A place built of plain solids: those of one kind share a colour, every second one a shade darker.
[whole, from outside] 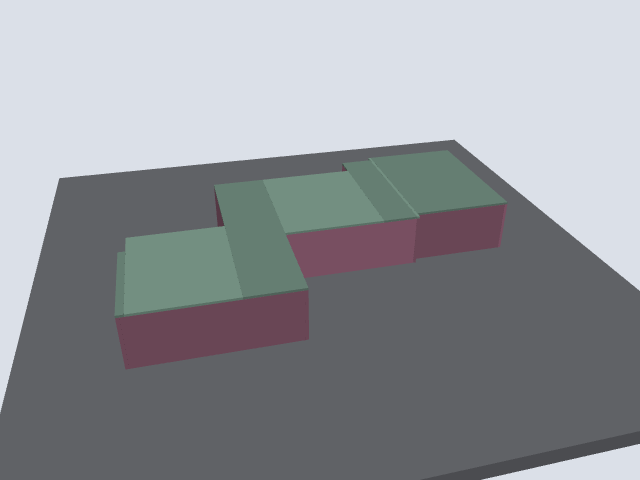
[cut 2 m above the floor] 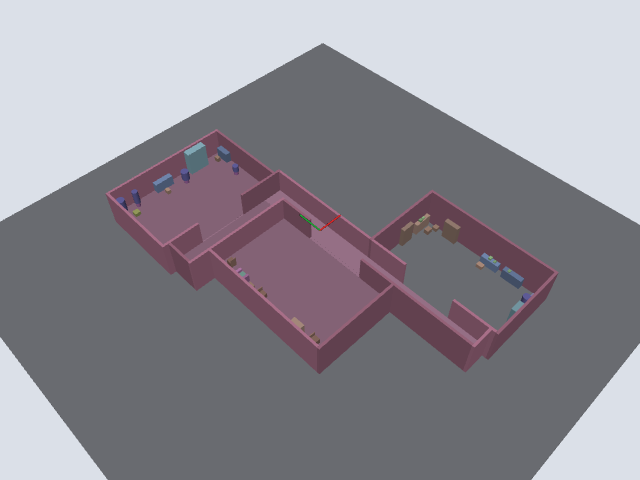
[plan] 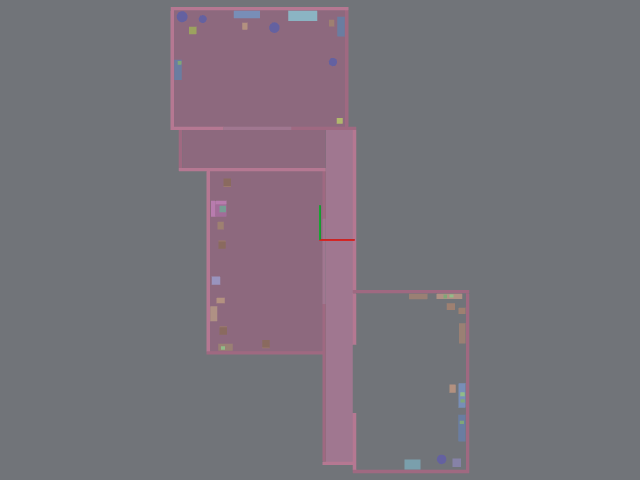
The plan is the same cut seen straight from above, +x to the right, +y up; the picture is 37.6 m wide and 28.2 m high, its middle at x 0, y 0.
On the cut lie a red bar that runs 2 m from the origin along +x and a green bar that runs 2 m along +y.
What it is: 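A storey of a split-level house; a hall and three lower rooms open beside it; the rooms' floors lie 1.13 m, 0.168 m and not at all below the hall's; a bare drop, one riser, a flush line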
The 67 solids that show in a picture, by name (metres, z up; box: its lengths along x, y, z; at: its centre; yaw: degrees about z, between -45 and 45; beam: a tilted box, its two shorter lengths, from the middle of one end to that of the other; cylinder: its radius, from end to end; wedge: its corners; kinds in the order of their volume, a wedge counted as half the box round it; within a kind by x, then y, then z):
{
 "floor_1": {"box": [8.44, 2.22, 1.18], "at": [-3.88, 5.35, 0.54]},
 "floor_2": {"box": [3.97, 0.2, 1.02], "at": [-3.68, 6.56, 0.46]},
 "floor_3": {"box": [10.05, 6.84, 1.02], "at": [-3.55, 10.08, 0.46]},
 "floor_4": {"box": [6.61, 10.57, 1.18], "at": [-3.16, -1.25, 0.54]},
 "floor_5": {"box": [0.2, 5.0, 1.18], "at": [0.24, -1.26, 0.54]},
 "floor_6": {"box": [1.58, 19.48, 1.18], "at": [1.14, -3.28, 0.54]},
 "wall_1": {"box": [0.2, 6.84, 3.68], "at": [-8.68, 10.08, 1.79]},
 "wall_2": {"box": [0.2, 2.22, 3.68], "at": [-8.2, 5.35, 1.79]},
 "wall_3": {"box": [3.12, 0.2, 3.68], "at": [-7.22, 6.56, 1.79]},
 "wall_4": {"box": [0.2, 10.57, 3.68], "at": [-6.56, -1.25, 1.79]},
 "wall_5": {"box": [8.64, 0.2, 3.68], "at": [-3.98, 4.13, 1.79]},
 "wall_6": {"box": [10.45, 0.2, 3.68], "at": [-3.55, 13.6, 1.79]},
 "wall_7": {"box": [7.01, 0.2, 3.68], "at": [-3.16, -6.63, 1.79]},
 "wall_8": {"box": [3.82, 0.2, 3.68], "at": [0.22, 6.56, 1.79]},
 "wall_9": {"box": [0.2, 6.29, 3.68], "at": [0.24, -9.88, 1.79]},
 "wall_10": {"box": [0.2, 2.78, 3.68], "at": [0.24, -5.14, 1.79]},
 "wall_11": {"box": [0.2, 2.79, 3.68], "at": [0.24, 2.64, 1.79]},
 "wall_12": {"box": [1.98, 0.2, 3.68], "at": [1.14, -13.12, 1.79]},
 "wall_13": {"box": [0.2, 6.84, 3.68], "at": [1.57, 10.08, 1.79]},
 "wall_14": {"box": [0.2, 0.28, 3.68], "at": [2.03, -13.36, 1.79]},
 "wall_15": {"box": [0.2, 2.86, 3.68], "at": [2.03, -11.59, 1.79]},
 "wall_16": {"box": [0.2, 3.01, 3.68], "at": [2.03, -4.64, 1.79]},
 "wall_17": {"box": [0.2, 9.39, 3.68], "at": [2.03, 1.76, 1.79]},
 "wall_18": {"box": [6.85, 0.2, 3.68], "at": [5.35, -13.6, 1.79]},
 "wall_19": {"box": [6.85, 0.2, 3.68], "at": [5.35, -3.04, 1.79]},
 "wall_20": {"box": [0.2, 10.36, 3.68], "at": [8.68, -8.32, 1.79]},
 "roof_1": {"box": [10.45, 7.04, 0.16], "at": [-3.55, 10.18, 3.71]},
 "roof_2": {"box": [10.91, 0.2, 0.16], "at": [-3.33, 6.56, 3.71]},
 "roof_3": {"box": [10.43, 2.42, 0.16], "at": [-3.09, 5.25, 3.71]},
 "roof_4": {"box": [8.79, 6.97, 0.16], "at": [-2.27, 0.55, 3.71]},
 "roof_5": {"box": [15.44, 3.8, 0.16], "at": [1.06, -4.83, 3.71]},
 "roof_6": {"box": [8.63, 6.49, 0.16], "at": [4.46, -9.98, 3.71]},
 "roof_7": {"box": [6.85, 0.48, 0.16], "at": [5.35, -13.46, 3.71]},
 "wardrobe_1": {"box": [1.7, 0.61, 2.05], "at": [-1.01, 13.17, 1.99]},
 "wardrobe_2": {"box": [0.95, 0.58, 2.01], "at": [5.44, -13.19, 0.96]},
 "case_1": {"box": [0.4, 0.89, 1.82], "at": [-6.24, -4.33, 2.04]},
 "case_2": {"box": [0.86, 0.42, 0.93], "at": [-5.55, -6.3, 1.6]},
 "case_3": {"box": [1.08, 0.32, 1.77], "at": [5.77, -3.32, 0.84]},
 "case_4": {"box": [1.52, 0.32, 1.08], "at": [7.6, -3.31, 0.49]},
 "case_5": {"box": [0.4, 1.19, 1.71], "at": [8.36, -5.48, 0.81]},
 "sideboard_1": {"box": [0.44, 1.19, 0.72], "at": [-8.34, 10.0, 1.32]},
 "sideboard_2": {"box": [1.54, 0.46, 0.88], "at": [-4.29, 13.25, 1.4]},
 "sideboard_3": {"box": [0.44, 1.17, 0.9], "at": [1.23, 12.54, 1.41]},
 "sideboard_4": {"box": [0.43, 1.57, 0.89], "at": [8.34, -11.05, 0.4]},
 "sideboard_5": {"box": [0.42, 1.44, 0.79], "at": [8.35, -9.14, 0.34]},
 "bush_1": {"cylinder": 0.32, "from": [-8.1, 13.12, 1.26], "to": [-8.1, 13.12, 2.36]},
 "bush_2": {"cylinder": 0.23, "from": [-6.89, 12.98, 1.39], "to": [-6.89, 12.98, 2.52]},
 "bush_3": {"cylinder": 0.31, "from": [-2.68, 12.48, 1.37], "to": [-2.68, 12.48, 2.15]},
 "bush_4": {"cylinder": 0.24, "from": [0.76, 10.46, 1.32], "to": [0.76, 10.46, 1.84]},
 "bush_5": {"cylinder": 0.28, "from": [7.14, -12.89, 0.37], "to": [7.14, -12.89, 1.16]},
 "armchair_1": {"box": [0.26, 0.94, 0.93], "at": [-6.28, 1.84, 1.6]},
 "armchair_2": {"box": [0.65, 0.2, 0.67], "at": [-5.82, 1.47, 1.47]},
 "armchair_3": {"box": [0.65, 0.54, 0.45], "at": [-5.82, 1.84, 1.36]},
 "chair_1": {"box": [0.42, 0.43, 0.44], "at": [-5.75, -0.3, 1.35]},
 "chair_2": {"box": [0.45, 0.45, 0.45], "at": [-5.69, -5.35, 1.36]},
 "chair_3": {"box": [0.44, 0.05, 0.78], "at": [-5.45, 3.14, 1.52]},
 "chair_4": {"box": [0.44, 0.44, 0.46], "at": [-5.45, 3.39, 1.36]},
 "chair_5": {"box": [0.44, 0.44, 0.42], "at": [-3.17, -6.1, 1.35]},
 "toybox_1": {"box": [0.49, 0.33, 0.29], "at": [-5.84, -3.56, 1.28]},
 "toybox_2": {"box": [0.36, 0.46, 0.35], "at": [-5.84, 0.84, 1.31]},
 "toybox_3": {"box": [0.32, 0.41, 0.34], "at": [-4.41, 12.56, 1.14]},
 "toybox_4": {"box": [0.49, 0.39, 0.43], "at": [7.7, -3.92, 0.17]},
 "toybox_5": {"box": [0.38, 0.49, 0.36], "at": [7.8, -8.73, 0.13]},
 "toybox_6": {"box": [0.41, 0.38, 0.36], "at": [8.34, -4.17, 0.13]},
 "pouf_1": {"box": [0.49, 0.49, 0.38], "at": [-6.11, -2.38, 1.32]},
 "pouf_2": {"box": [0.5, 0.5, 0.47], "at": [8.04, -13.09, 0.18]},
 "basket_1": {"box": [0.44, 0.44, 0.3], "at": [-7.48, 12.31, 1.12]}
}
